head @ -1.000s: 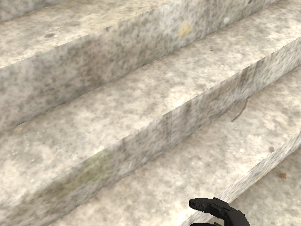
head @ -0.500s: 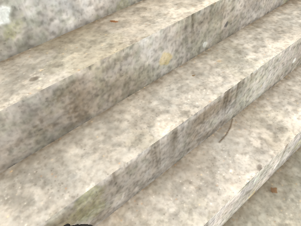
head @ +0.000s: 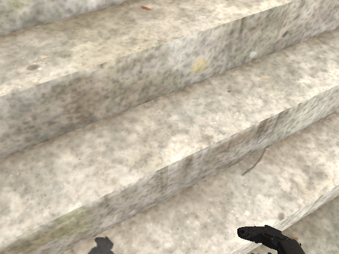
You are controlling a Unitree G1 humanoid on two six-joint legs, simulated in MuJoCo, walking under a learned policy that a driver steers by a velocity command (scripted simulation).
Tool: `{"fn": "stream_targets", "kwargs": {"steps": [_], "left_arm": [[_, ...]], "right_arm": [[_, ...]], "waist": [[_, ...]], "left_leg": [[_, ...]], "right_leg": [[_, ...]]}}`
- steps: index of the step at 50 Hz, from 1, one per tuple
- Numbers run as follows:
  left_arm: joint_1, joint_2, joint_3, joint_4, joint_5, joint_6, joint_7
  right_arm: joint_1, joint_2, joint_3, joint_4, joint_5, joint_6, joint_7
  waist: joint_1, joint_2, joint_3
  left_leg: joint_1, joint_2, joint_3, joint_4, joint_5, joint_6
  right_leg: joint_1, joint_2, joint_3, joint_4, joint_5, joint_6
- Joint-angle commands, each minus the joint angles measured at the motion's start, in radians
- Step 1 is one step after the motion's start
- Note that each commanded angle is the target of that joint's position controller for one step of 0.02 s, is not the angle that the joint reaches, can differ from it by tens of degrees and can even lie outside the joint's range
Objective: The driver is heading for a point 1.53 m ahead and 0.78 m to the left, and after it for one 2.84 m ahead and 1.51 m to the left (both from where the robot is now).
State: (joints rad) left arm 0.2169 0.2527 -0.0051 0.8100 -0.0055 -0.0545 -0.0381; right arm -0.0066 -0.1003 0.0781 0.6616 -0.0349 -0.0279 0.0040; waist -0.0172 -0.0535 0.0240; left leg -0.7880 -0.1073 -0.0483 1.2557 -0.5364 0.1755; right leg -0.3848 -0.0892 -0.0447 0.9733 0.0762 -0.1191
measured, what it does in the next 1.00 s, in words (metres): steps to the right, turning left: left foot 0.21 m higher, then right foot 0.21 m lower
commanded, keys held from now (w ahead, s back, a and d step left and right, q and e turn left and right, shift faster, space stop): q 0.94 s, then w+q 0.06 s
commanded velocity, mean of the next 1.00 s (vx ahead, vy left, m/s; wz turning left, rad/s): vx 0.06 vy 0.00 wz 0.54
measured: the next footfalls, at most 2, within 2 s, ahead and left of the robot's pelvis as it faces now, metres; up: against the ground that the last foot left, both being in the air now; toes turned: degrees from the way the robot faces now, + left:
left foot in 0.04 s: +0.11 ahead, +0.13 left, +0.21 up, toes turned -2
right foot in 0.42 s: +0.00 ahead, -0.25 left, +0.00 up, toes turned +8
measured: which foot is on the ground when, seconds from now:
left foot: up 0.00-0.02, down 0.04-0.40, up 0.42-0.78, down 0.80-1.00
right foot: up 0.00-0.40, down 0.42-0.88, up 0.90-1.00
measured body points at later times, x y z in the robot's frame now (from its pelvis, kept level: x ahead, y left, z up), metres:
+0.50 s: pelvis +0.01 -0.14 -0.13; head +0.02 -0.16 +0.32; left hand -0.06 +0.09 -0.26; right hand +0.29 -0.26 -0.19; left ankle -0.02 +0.03 -0.54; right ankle -0.03 -0.26 -0.85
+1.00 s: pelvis +0.01 -0.12 -0.03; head +0.01 -0.12 +0.42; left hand +0.01 +0.18 -0.12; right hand +0.29 -0.22 -0.10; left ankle +0.02 +0.00 -0.65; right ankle +0.00 -0.27 -0.60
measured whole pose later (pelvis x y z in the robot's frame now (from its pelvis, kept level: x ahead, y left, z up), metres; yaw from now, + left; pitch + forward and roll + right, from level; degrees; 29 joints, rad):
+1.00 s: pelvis +0.01 -0.12 -0.03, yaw +29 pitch +1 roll +1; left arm 0.25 0.29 0.01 0.59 0.04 0.02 0.00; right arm 0.13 -0.18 0.00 0.59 -0.03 0.00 -0.06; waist 0.00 -0.02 -0.05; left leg -0.78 -0.08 0.00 1.32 -0.68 0.05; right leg -0.58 0.03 0.06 1.55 -0.30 -0.09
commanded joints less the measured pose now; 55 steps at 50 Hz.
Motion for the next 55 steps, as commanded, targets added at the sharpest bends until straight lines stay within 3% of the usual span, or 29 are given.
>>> {"fn": "stream_targets", "kwargs": {"steps": [1,2,4,9,14,16,18,19,20,21,22,23,25,26,27,28,30,36,37,38,41,42,44,45,46,47,48,51,55], "left_arm": [[-0.12,-0.041,0.006,-0.124,0.007,-0.025,-0.049],[-0.169,-0.109,-0.017,-0.189,0.018,-0.038,-0.037],[0.019,-0.096,-0.03,-0.178,0.015,-0.003,-0.016],[0.13,-0.042,-0.022,-0.179,0.033,0.038,0.047],[0.122,0.006,-0.005,-0.201,0.006,0.082,0.072],[0.243,-0.011,0.001,-0.114,0.019,0.089,0.06],[0.137,-0.059,-0.005,-0.076,0.026,0.127,0.059],[0.121,-0.065,-0.004,-0.046,0.013,0.134,0.054],[0.124,-0.077,-0.014,-0.029,0.035,0.128,0.057],[0.115,-0.033,-0.011,-0.012,0.058,0.122,0.064],[0.235,0.019,0.006,0.0,0.082,0.102,0.073],[0.312,0.134,0.039,0.005,0.068,0.089,0.07],[0.232,0.256,0.088,-0.06,0.075,0.115,0.09],[0.189,0.224,0.075,-0.094,0.076,0.124,0.126],[0.254,0.075,0.033,-0.096,0.087,0.125,0.153],[0.287,0.06,0.035,-0.11,0.067,0.113,0.159],[0.229,0.117,0.053,-0.156,0.043,0.093,0.175],[0.27,0.115,0.069,-0.134,0.046,0.119,0.17],[0.294,0.169,0.087,-0.122,0.014,0.133,0.172],[0.343,0.158,0.085,-0.11,0.009,0.142,0.167],[0.223,0.263,0.102,-0.103,-0.012,0.134,0.155],[0.236,0.243,0.084,-0.092,0.017,0.133,0.148],[0.078,0.275,0.083,-0.168,0.034,0.116,0.114],[-0.037,0.163,0.048,-0.251,0.049,0.105,0.088],[-0.132,0.056,0.015,-0.326,0.036,0.075,0.044],[-0.148,-0.023,-0.013,-0.373,0.03,0.055,0.02],[-0.062,-0.071,-0.025,-0.37,0.035,0.04,0.01],[0.077,-0.032,-0.026,-0.339,0.065,0.033,-0.012],[0.096,0.027,-0.022,-0.324,0.042,0.045,0.004]], "right_arm": [[0.247,-0.099,-0.06,0.109,-0.008,0.045,0.01],[0.225,-0.091,-0.061,0.137,0.02,0.027,0.02],[0.055,-0.124,-0.097,0.097,0.057,0.035,-0.006],[-0.061,-0.135,-0.09,0.037,0.01,0.036,-0.045],[-0.077,-0.159,-0.112,-0.062,0.026,0.049,-0.08],[-0.149,-0.123,-0.107,-0.125,0.037,0.068,-0.084],[0.01,-0.105,-0.107,-0.128,0.029,0.095,-0.111],[0.158,-0.071,-0.107,-0.089,0.01,0.104,-0.109],[0.212,0.002,-0.097,-0.085,0.013,0.098,-0.081],[0.153,0.09,-0.072,-0.12,0.039,0.066,-0.063],[0.105,0.06,-0.087,-0.105,0.068,-0.002,-0.024],[0.168,-0.022,-0.098,-0.104,0.072,-0.034,-0.007],[-0.155,0.05,-0.047,-0.187,0.092,-0.012,-0.036],[-0.278,0.024,-0.033,-0.227,0.083,0.013,-0.043],[-0.397,0.013,-0.038,-0.244,0.072,0.021,-0.039],[-0.32,0.001,-0.039,-0.245,0.064,0.019,-0.018],[-0.299,0.002,-0.027,-0.305,0.059,0.027,-0.014],[-0.279,0.051,-0.001,-0.311,0.043,0.009,-0.005],[-0.365,0.097,0.036,-0.354,0.051,0.011,0.01],[-0.437,0.074,0.034,-0.373,0.057,0.015,0.025],[-0.203,-0.032,-0.009,-0.306,0.05,0.046,0.002],[-0.119,-0.076,-0.034,-0.283,0.05,0.047,-0.008],[0.184,-0.172,-0.097,-0.181,0.043,0.065,-0.058],[0.234,-0.247,-0.131,-0.14,0.029,0.065,-0.08],[0.18,-0.267,-0.125,-0.156,-0.03,0.043,-0.088],[0.155,-0.198,-0.098,-0.144,-0.042,0.024,-0.088],[0.153,-0.127,-0.079,-0.118,-0.02,0.015,-0.078],[-0.01,-0.087,-0.068,-0.112,0.024,0.004,-0.039],[0.014,-0.139,-0.069,-0.104,0.007,-0.027,-0.042]], "waist": [[-0.03,0.103,-0.172],[0.016,0.056,-0.058],[0.126,0.095,0.082],[0.187,0.21,-0.043],[0.102,0.232,-0.135],[0.135,0.083,-0.053],[-0.005,0.167,-0.002],[-0.073,0.133,-0.022],[-0.089,0.003,-0.049],[-0.083,-0.155,-0.049],[-0.016,-0.197,-0.158],[-0.015,-0.231,-0.278],[0.039,-0.083,-0.117],[0.078,-0.053,0.012],[0.138,0.049,0.04],[0.133,0.008,0.024],[0.104,-0.101,-0.001],[0.088,-0.024,-0.111],[0.095,-0.09,-0.096],[0.118,-0.045,-0.106],[-0.022,-0.11,-0.268],[-0.079,-0.037,-0.323],[-0.206,0.004,-0.39],[-0.189,0.24,-0.35],[-0.121,0.236,-0.311],[-0.06,0.223,-0.248],[0.021,0.176,-0.132],[0.149,0.151,-0.03],[0.16,0.139,-0.07]], "left_leg": [[0.308,0.141,-0.197,-0.378,0.115,0.04],[0.262,0.136,-0.119,-0.484,0.225,0.005],[-0.054,0.164,-0.326,-0.596,-0.186,0.02],[-0.125,0.173,-0.336,-0.57,-0.179,0.024],[-0.01,0.199,-0.47,-0.381,-0.286,0.014],[0.01,0.123,-0.286,-0.194,-0.092,-0.087],[0.024,0.147,-0.325,-0.141,0.04,-0.071],[0.022,0.086,-0.292,0.023,-0.008,-0.088],[-0.1,-0.005,-0.146,0.386,-0.081,-0.134],[-0.195,-0.043,-0.097,0.66,-0.14,-0.161],[-0.367,-0.064,-0.037,0.968,-0.222,-0.21],[-0.499,-0.026,-0.023,1.182,-0.249,-0.276],[-0.685,0.155,-0.091,1.307,-0.127,-0.312],[-0.734,0.167,-0.092,1.172,-0.125,-0.323],[-0.751,0.167,-0.159,1.132,-0.007,-0.293],[-0.71,0.158,-0.071,1.011,0.109,-0.297],[-0.63,0.217,-0.068,0.845,0.128,-0.315],[-0.609,0.24,0.02,0.659,0.106,-0.289],[-0.465,0.227,0.105,0.403,-0.291,-0.235],[-0.328,0.192,0.189,0.274,-0.324,-0.212],[0.021,0.084,0.224,0.024,-0.214,-0.146],[0.162,0.051,0.13,0.021,-0.074,-0.091],[0.522,0.028,-0.058,-0.165,-0.073,0.002],[0.555,0.143,-0.385,-0.399,-0.15,0.074],[0.395,0.225,-0.658,-0.544,-0.182,0.081],[0.292,0.244,-0.657,-0.529,-0.141,0.047],[0.165,0.191,-0.525,-0.466,-0.195,-0.01],[-0.059,0.133,-0.365,-0.449,-0.141,-0.029],[-0.161,0.129,-0.345,-0.42,-0.108,-0.004]], "right_leg": [[-0.269,0.112,0.082,0.769,-0.487,-0.028],[-0.352,0.096,0.051,0.77,-0.518,-0.025],[-0.364,0.093,0.049,0.778,-0.355,0.054],[-0.289,0.083,0.037,0.658,-0.065,0.152],[-0.183,0.043,0.133,0.27,-0.268,0.156],[-0.074,0.03,0.081,-0.23,-0.102,0.107],[0.087,0.026,-0.066,-0.677,0.067,0.094],[0.195,-0.022,-0.003,-0.834,0.159,0.084],[0.3,-0.071,0.086,-0.775,0.181,0.104],[0.331,-0.108,0.022,-0.747,0.853,0.161],[0.502,-0.188,0.102,-0.39,1.702,0.169],[0.656,-0.283,0.154,-0.341,1.826,0.07],[0.482,-0.422,0.34,-0.534,0.754,-0.16],[0.468,-0.397,0.326,-0.601,0.58,-0.171],[0.468,-0.311,0.259,-0.614,0.363,-0.101],[0.521,-0.243,0.16,-0.593,0.442,-0.054],[0.432,-0.304,0.211,-0.701,0.309,-0.084],[0.554,-0.223,0.032,-0.675,0.281,-0.067],[0.457,-0.249,0.002,-0.766,0.373,-0.061],[0.427,-0.243,-0.032,-0.785,0.496,-0.056],[0.5,-0.242,-0.133,-0.641,1.129,-0.069],[0.394,-0.173,-0.165,-0.523,1.24,-0.03],[0.065,-0.077,-0.145,-0.269,0.745,-0.029],[-0.175,0.054,-0.096,0.105,-0.235,-0.018],[-0.278,0.147,0.119,0.571,-0.392,-0.015],[-0.369,0.17,0.222,0.799,-0.419,-0.004],[-0.388,0.164,0.221,0.785,-0.477,0.011],[-0.329,0.181,0.068,0.986,-0.307,0.099],[-0.232,0.158,0.039,0.953,-0.177,0.117]]}}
